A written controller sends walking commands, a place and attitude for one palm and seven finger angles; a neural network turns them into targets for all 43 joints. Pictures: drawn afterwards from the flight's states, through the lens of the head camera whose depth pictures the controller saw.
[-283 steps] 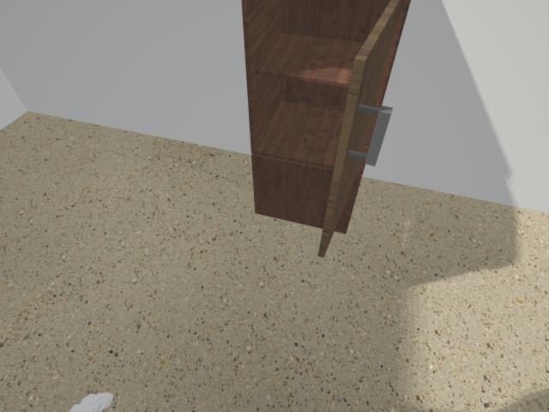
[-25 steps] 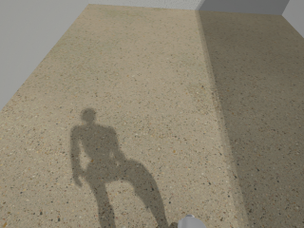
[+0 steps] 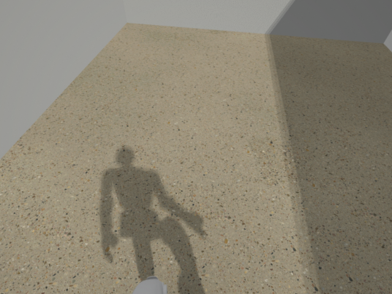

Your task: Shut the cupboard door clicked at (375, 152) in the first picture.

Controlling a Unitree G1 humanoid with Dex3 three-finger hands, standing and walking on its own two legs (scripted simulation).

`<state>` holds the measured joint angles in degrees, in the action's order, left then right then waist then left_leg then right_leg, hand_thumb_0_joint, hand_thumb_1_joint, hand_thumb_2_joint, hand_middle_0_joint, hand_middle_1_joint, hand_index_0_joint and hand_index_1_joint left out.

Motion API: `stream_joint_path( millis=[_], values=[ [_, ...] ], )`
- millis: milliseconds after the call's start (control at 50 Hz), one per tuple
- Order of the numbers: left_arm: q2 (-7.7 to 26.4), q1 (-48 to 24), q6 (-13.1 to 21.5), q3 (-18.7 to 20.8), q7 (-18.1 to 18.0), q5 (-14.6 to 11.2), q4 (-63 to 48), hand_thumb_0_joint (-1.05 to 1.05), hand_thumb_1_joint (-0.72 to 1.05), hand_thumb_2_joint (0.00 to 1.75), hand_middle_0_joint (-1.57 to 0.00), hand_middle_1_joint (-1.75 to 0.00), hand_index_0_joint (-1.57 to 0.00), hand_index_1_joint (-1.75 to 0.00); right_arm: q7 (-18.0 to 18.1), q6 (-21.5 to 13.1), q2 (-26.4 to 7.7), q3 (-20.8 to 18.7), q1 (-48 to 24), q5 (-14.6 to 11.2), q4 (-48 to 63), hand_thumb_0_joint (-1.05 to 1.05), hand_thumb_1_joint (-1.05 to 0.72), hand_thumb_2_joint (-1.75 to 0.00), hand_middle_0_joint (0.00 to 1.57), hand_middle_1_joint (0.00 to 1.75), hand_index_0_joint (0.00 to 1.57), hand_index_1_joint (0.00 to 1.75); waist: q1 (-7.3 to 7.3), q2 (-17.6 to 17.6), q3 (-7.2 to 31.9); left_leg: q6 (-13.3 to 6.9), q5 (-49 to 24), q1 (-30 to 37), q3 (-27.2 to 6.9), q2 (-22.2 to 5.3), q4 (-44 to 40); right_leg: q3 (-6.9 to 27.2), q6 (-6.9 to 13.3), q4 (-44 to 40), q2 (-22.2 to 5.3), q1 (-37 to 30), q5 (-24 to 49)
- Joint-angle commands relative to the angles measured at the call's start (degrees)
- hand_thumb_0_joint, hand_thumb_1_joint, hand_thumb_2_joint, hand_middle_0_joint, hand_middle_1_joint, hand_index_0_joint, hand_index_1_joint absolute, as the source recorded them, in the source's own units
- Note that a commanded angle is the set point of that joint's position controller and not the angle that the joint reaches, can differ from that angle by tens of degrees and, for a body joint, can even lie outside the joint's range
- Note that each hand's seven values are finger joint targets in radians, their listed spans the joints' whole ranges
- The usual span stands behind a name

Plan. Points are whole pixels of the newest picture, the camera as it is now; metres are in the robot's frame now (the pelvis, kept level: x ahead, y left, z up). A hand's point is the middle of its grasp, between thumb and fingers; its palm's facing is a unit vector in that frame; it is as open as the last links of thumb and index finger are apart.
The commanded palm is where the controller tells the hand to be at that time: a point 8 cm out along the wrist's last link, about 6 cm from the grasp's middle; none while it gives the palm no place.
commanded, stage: walk around to get in front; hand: left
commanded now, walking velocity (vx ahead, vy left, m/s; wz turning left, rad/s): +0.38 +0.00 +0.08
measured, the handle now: out of the picture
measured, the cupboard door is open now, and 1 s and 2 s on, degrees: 82 82 82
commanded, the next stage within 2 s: walk to a spot facing it in 0.42 s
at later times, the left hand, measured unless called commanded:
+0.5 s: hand (115, 242) +0.28 +0.24 -0.17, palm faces -0.02 -0.98 -0.18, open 7.3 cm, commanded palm none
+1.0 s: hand (144, 196) +0.42 +0.19 -0.17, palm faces +0.12 -0.98 -0.18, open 7.2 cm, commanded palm none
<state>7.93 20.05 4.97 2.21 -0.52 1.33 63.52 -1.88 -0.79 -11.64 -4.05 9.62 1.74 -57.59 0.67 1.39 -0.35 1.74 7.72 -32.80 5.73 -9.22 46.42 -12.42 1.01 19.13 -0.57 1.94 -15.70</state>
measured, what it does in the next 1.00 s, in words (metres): walks ahead: left foot, then right foot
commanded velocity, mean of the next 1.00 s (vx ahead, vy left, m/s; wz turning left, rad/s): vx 0.17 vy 0.00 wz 0.18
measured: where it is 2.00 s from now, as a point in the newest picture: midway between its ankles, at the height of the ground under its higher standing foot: outside the picture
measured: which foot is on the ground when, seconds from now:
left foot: up 0.00-0.12, down 0.14-0.68, up 0.70-1.00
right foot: down 0.00-0.14, up 0.16-0.66, down 0.68-1.00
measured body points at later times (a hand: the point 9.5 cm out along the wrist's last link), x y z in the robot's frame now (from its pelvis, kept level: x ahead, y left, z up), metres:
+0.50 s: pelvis +0.21 +0.05 +0.00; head +0.22 +0.06 +0.45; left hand +0.28 +0.29 -0.15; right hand +0.16 -0.17 -0.15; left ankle +0.18 +0.14 -0.74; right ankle +0.28 -0.11 -0.67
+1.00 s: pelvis +0.32 +0.01 -0.01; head +0.33 +0.02 +0.44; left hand +0.41 +0.24 -0.16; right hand +0.39 -0.24 -0.15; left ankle +0.35 +0.13 -0.71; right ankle +0.36 -0.11 -0.74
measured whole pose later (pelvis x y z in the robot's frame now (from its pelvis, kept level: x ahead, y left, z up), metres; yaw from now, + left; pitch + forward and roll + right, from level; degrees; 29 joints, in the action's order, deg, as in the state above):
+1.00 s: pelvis +0.32 +0.01 -0.01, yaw +6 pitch -1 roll -1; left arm 9.0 6.6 0.2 3.4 -1.6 1.7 54.9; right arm -0.9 2.4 -11.1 -4.3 12.3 1.4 -55.8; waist -2.0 -0.6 -2.9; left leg 2.8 22.7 -26.5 6.7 -6.2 50.8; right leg -18.5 0.0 32.9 -9.0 15.5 -14.7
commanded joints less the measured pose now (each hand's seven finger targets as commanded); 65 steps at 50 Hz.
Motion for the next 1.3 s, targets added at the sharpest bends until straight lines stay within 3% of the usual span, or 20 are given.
stream_joint_path(
  millis=[0, 40, 80, 120, 140, 200, 260, 500, 600, 620, 640, 660, 680, 820, 1000, 1020, 1040, 1060, 1160, 1280],
  values=[
    [8.7, 3.8, 0.5, 1.6, -0.5, 0.1, -0.7, 0.00, 0.90, 0.90, -0.20, -0.30, -0.20, -0.30, -0.7, -1.4, -0.1, 0.7, -5.4, -0.3, 5.0, 0.00, -0.90, -0.90, 0.20, 0.30, 0.20, 0.30, 1.23, -6.2, -7.8, -1.5, 1.5, 1.2, 0.8, 0.9, -6.8, 9.7, 6.1, -8.7, -17.4, 2.3, 12.9],
    [9.6, 3.8, 0.2, 1.9, -0.5, 0.2, -0.3, 0.00, 0.90, 0.90, -0.20, -0.30, -0.20, -0.30, -0.4, -1.8, -1.0, 0.5, -3.9, -0.3, 4.8, 0.00, -0.90, -0.90, 0.20, 0.30, 0.20, 0.30, 0.10, -5.2, -7.6, -2.4, 4.8, 6.4, 2.3, 2.5, -9.8, 9.1, 5.9, -4.5, -17.8, 1.8, 17.7],
    [9.9, 2.5, -0.2, 2.1, -0.4, -0.1, -0.5, 0.00, 0.90, 0.90, -0.20, -0.30, -0.20, -0.30, 0.5, -2.5, -3.7, -0.3, 8.4, 0.2, 1.2, 0.00, -0.90, -0.90, 0.20, 0.30, 0.20, 0.30, -5.50, -2.0, -0.9, -3.5, 3.4, 23.6, 4.0, 5.7, -16.3, 3.8, 3.4, 12.6, -13.8, 4.8, 26.5],
    [4.5, 4.8, -0.5, 1.2, 0.8, -1.0, -3.1, 0.00, 0.90, 0.90, -0.20, -0.30, -0.20, -0.30, 2.0, -2.7, -16.1, -3.1, 22.2, 0.5, -2.0, 0.00, -0.90, -0.90, 0.20, 0.30, 0.20, 0.30, -8.60, 21.5, 9.3, -11.1, 6.4, 46.2, -28.9, -15.9, -28.4, 2.3, -1.4, 46.3, -1.1, 29.3, -14.8],
    [6.4, 1.9, -0.7, 1.5, 0.4, -0.6, -4.1, 0.00, 0.90, 0.90, -0.20, -0.30, -0.20, -0.30, 2.5, -2.3, -14.4, -2.5, 20.0, -0.2, -2.0, 0.00, -0.90, -0.90, 0.20, 0.30, 0.20, 0.30, -8.18, 14.6, 9.2, -11.7, 13.3, 42.8, -30.0, -17.7, -32.1, 9.0, -0.2, 53.4, -2.3, 32.3, -16.2],
    [4.2, -1.6, -1.5, 1.9, 1.3, 0.2, -2.8, 0.00, 0.90, 0.90, -0.20, -0.30, -0.20, -0.30, 2.9, -3.3, -5.8, -0.3, 8.9, -0.3, 0.5, 0.00, -0.90, -0.90, 0.20, 0.30, 0.20, 0.30, -3.31, 5.1, -2.0, -8.1, 13.1, 25.1, -17.3, -12.6, -35.5, 12.2, -0.5, 54.5, -8.0, 32.7, -2.6],
    [1.9, 2.7, -3.5, 2.0, 1.3, 0.5, -1.4, 0.00, 0.90, 0.90, -0.20, -0.30, -0.20, -0.30, 3.2, -4.2, -3.1, 0.3, 7.6, -0.6, -0.3, 0.00, -0.90, -0.90, 0.20, 0.30, 0.20, 0.30, 0.12, 3.9, -1.8, -7.3, 7.8, 20.5, -7.8, -9.5, -37.1, 11.7, -1.5, 50.5, -7.8, 29.4, 1.5],
    [2.2, -14.0, -4.7, 2.0, 2.0, 0.4, -8.6, 0.00, 0.90, 0.90, -0.20, -0.30, -0.20, -0.30, 3.3, -4.0, -2.8, 0.3, 16.8, -0.3, -4.7, 0.00, -0.90, -0.90, 0.20, 0.30, 0.20, 0.30, -2.93, 4.3, -7.7, -9.1, -12.2, 30.9, 4.1, -10.1, -35.4, 7.5, -1.9, 26.3, -6.8, 35.1, 7.4],
    [3.1, -7.6, -2.6, 1.4, 0.9, 0.4, -6.3, 0.00, 0.90, 0.90, -0.20, -0.30, -0.20, -0.30, 3.4, -2.9, -2.7, 0.9, 17.4, -0.4, -6.6, 0.00, -0.90, -0.90, 0.20, 0.30, 0.20, 0.30, 0.25, 4.2, -1.7, -7.1, -27.7, 28.3, 3.4, -6.4, -20.5, 2.8, -0.8, 11.2, -1.6, 13.5, 9.7],
    [5.6, -2.2, -1.8, 1.8, 0.5, 0.5, -4.4, 0.00, 0.90, 0.90, -0.20, -0.30, -0.20, -0.30, 3.1, -2.9, -2.1, 1.0, 17.3, -0.9, -6.6, 0.00, -0.90, -0.90, 0.20, 0.30, 0.20, 0.30, 2.74, 1.6, 2.0, -5.1, -24.7, 24.2, 3.5, -4.2, -13.4, 4.1, -0.8, 7.9, -3.0, 3.5, 17.3],
    [10.4, 4.0, -0.9, 2.8, -0.2, 0.7, -2.4, 0.00, 0.90, 0.90, -0.20, -0.30, -0.20, -0.30, 2.8, -3.1, 0.3, 1.3, 17.8, -1.4, -5.9, 0.00, -0.90, -0.90, 0.20, 0.30, 0.20, 0.30, 4.92, -5.7, 7.9, -2.3, -7.7, 12.7, 6.2, 0.3, -1.4, 13.8, 2.2, 10.3, -14.4, -10.8, 35.6],
    [15.6, 8.1, -0.9, 3.7, -0.3, 0.1, -1.8, 0.00, 0.90, 0.90, -0.20, -0.30, -0.20, -0.30, 2.9, -2.6, 1.8, 1.2, 19.7, -1.7, -4.5, 0.00, -0.90, -0.90, 0.20, 0.30, 0.20, 0.30, 4.48, -12.6, 12.8, -0.6, 26.6, 5.6, 4.3, 6.4, 13.9, 23.1, 8.6, 9.1, -27.0, -17.0, 55.3],
    [15.9, 6.5, -1.0, 3.6, -0.6, -0.4, -2.7, 0.00, 0.90, 0.90, -0.20, -0.30, -0.20, -0.30, 3.4, -1.7, 1.4, 1.2, 17.6, -2.0, -3.6, 0.00, -0.90, -0.90, 0.20, 0.30, 0.20, 0.30, 5.04, -12.6, 15.5, -0.4, 29.8, 5.0, -2.7, 5.4, 21.7, 24.4, 11.2, 6.0, -29.1, -13.1, 54.3],
    [7.7, -11.4, -2.8, 2.4, -2.0, 0.3, -9.0, 0.00, 0.90, 0.90, -0.20, -0.30, -0.20, -0.30, 1.9, 2.8, 2.8, 0.2, 14.3, -0.7, -1.7, 0.00, -0.90, -0.90, 0.20, 0.30, 0.20, 0.30, -3.08, -8.8, 1.5, 1.4, 15.9, 7.6, -2.7, 1.7, 17.0, 5.6, 5.0, -2.7, -22.0, 15.2, 18.9],
    [12.5, -12.2, -5.5, 4.4, -1.2, 0.2, -12.9, 0.00, 0.90, 0.90, -0.20, -0.30, -0.20, -0.30, 0.7, 2.5, -3.4, -1.1, 7.7, -0.2, 6.0, 0.00, -0.90, -0.90, 0.20, 0.30, 0.20, 0.30, -2.87, -7.2, 1.0, 0.7, 8.7, 15.7, 2.9, 4.8, -9.0, 0.3, 2.0, 9.7, -21.3, 15.2, 4.4],
    [11.3, -12.2, -6.0, 4.3, -1.1, -0.1, -13.4, 0.00, 0.90, 0.90, -0.20, -0.30, -0.20, -0.30, 0.6, 2.1, -6.1, -1.8, 10.4, -0.2, 6.0, 0.00, -0.90, -0.90, 0.20, 0.30, 0.20, 0.30, -4.62, 1.9, 2.3, -0.4, 4.1, 20.9, -2.3, 2.9, -18.0, -0.8, -0.2, 19.2, -18.6, 18.8, 0.3],
    [7.6, -11.2, -6.4, 3.7, -0.4, -0.7, -15.9, 0.00, 0.90, 0.90, -0.20, -0.30, -0.20, -0.30, 0.9, 1.5, -12.9, -3.2, 12.2, 0.2, 7.1, 0.00, -0.90, -0.90, 0.20, 0.30, 0.20, 0.30, -5.24, 21.4, 0.9, -7.0, -10.4, 24.2, -24.7, -10.8, -26.9, -2.6, -5.7, 33.9, -9.3, 32.0, -18.0],
    [7.8, -15.5, -6.4, 3.1, -0.3, -0.2, -18.8, 0.00, 0.90, 0.90, -0.20, -0.30, -0.20, -0.30, 1.5, 1.5, -16.1, -3.5, 13.8, 0.3, 7.0, 0.00, -0.90, -0.90, 0.20, 0.30, 0.20, 0.30, -7.02, 18.8, 1.0, -13.1, -14.0, 22.5, -32.8, -17.3, -30.0, 4.5, -5.8, 45.5, -6.2, 34.4, -23.4],
    [9.8, -9.6, -6.7, 4.0, 0.3, 0.1, -14.6, 0.00, 0.90, 0.90, -0.20, -0.30, -0.20, -0.30, 2.6, 0.7, -11.2, -1.7, 0.3, -0.4, 11.1, 0.00, -0.90, -0.90, 0.20, 0.30, 0.20, 0.30, -1.03, 7.8, 3.4, -8.3, -0.8, 19.3, -17.8, -5.0, -29.3, 11.6, -6.1, 51.2, -6.6, 32.5, -3.7],
    [10.1, -10.4, -6.9, 3.6, -0.3, -0.4, -15.8, 0.00, 0.90, 0.90, -0.20, -0.30, -0.20, -0.30, 2.3, 1.2, -12.1, -2.3, 3.2, -0.5, 10.1, 0.00, -0.90, -0.90, 0.20, 0.30, 0.20, 0.30, -2.83, 4.7, 4.5, -11.2, -2.1, 24.1, -21.9, -5.1, -29.4, 12.0, -6.4, 39.9, -4.8, 30.0, -7.1]
  ],
)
